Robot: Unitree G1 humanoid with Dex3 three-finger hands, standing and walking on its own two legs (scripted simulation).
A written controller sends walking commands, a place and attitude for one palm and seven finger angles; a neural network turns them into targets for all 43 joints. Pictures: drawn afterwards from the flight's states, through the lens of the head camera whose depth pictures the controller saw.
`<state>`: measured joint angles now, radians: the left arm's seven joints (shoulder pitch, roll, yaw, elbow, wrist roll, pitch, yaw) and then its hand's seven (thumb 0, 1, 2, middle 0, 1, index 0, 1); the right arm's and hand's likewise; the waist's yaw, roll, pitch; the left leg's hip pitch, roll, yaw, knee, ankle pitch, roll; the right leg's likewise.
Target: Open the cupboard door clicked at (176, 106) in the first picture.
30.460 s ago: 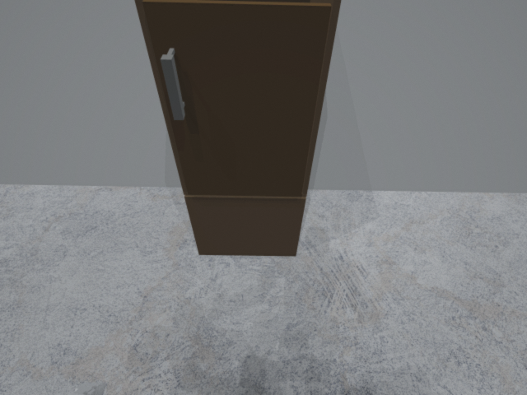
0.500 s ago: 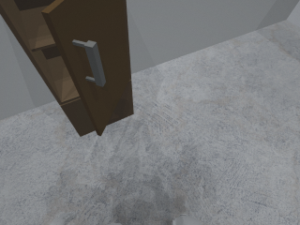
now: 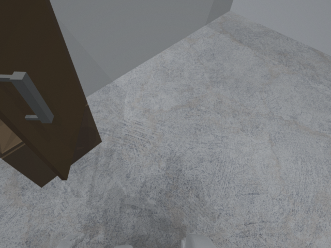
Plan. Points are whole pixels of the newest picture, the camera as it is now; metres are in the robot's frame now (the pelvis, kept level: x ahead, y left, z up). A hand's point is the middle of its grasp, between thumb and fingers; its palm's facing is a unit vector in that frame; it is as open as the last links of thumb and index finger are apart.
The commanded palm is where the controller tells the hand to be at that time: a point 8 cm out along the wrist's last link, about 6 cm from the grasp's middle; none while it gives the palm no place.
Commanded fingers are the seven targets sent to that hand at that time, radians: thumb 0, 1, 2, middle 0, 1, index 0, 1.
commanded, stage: walk to a spot facing it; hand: left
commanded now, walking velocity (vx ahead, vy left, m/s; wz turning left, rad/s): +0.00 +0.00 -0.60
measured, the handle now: (25, 100) +0.40 +0.37 +0.09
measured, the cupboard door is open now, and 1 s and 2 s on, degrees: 44 44 44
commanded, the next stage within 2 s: turn to face it in 1.96 s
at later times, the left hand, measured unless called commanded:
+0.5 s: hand (115, 245) +0.14 +0.13 -0.16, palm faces -0.23 -0.95 -0.19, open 7.4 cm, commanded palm none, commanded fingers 0.00 0.90 0.90 -0.20 -0.30 -0.20 -0.30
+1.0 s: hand (179, 133) +0.50 -0.03 -0.15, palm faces -0.62 -0.76 -0.20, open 7.4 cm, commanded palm none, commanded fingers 0.00 0.90 0.90 -0.20 -0.30 -0.20 -0.30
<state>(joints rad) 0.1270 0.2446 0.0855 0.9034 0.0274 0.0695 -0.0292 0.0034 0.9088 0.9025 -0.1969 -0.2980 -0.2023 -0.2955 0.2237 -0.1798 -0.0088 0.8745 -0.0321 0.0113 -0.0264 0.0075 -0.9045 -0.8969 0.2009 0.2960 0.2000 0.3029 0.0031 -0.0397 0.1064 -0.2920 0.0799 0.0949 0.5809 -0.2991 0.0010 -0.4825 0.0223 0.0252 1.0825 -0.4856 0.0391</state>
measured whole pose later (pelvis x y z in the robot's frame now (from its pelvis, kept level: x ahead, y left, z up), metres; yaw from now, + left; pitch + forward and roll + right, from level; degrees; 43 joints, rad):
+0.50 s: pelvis +0.08 -0.04 +0.01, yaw -16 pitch +1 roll +0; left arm 0.30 0.18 0.06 0.98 0.03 -0.02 -0.02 0.00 0.91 0.90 -0.20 -0.30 -0.20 -0.30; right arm 0.17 -0.24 -0.07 0.91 -0.02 0.02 0.02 0.01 -0.91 -0.90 0.20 0.30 0.20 0.30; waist 0.02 0.00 0.08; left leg -0.51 0.08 0.04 0.88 -0.33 -0.07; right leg -0.13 0.03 0.03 0.43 -0.31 -0.03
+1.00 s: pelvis +0.26 -0.09 +0.00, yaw -35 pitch +2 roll +0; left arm 0.04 0.23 0.08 0.92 0.04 0.01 -0.05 0.00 0.91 0.90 -0.19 -0.30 -0.19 -0.29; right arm 0.45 -0.19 -0.03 1.04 -0.04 -0.05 -0.01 0.01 -0.91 -0.90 0.20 0.30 0.20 0.30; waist -0.06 -0.01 0.08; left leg -0.01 0.09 0.30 0.35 -0.35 -0.03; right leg -0.58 -0.09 -0.08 0.76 -0.19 -0.02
